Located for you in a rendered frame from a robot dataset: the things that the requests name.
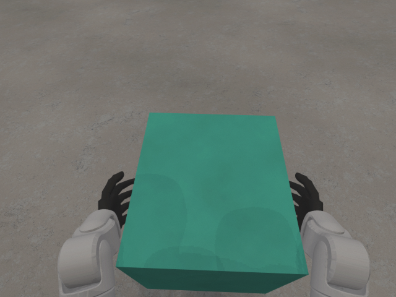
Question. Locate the right robot hand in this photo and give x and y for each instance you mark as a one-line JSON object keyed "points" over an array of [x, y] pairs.
{"points": [[308, 200]]}

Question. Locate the left robot forearm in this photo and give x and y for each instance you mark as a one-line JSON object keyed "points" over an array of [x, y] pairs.
{"points": [[85, 261]]}

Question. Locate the left robot hand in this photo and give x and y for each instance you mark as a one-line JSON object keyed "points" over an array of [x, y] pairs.
{"points": [[112, 201]]}

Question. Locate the carton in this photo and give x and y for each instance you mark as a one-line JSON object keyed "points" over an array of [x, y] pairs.
{"points": [[211, 207]]}

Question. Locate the right robot forearm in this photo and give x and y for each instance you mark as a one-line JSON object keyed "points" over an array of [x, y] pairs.
{"points": [[341, 265]]}

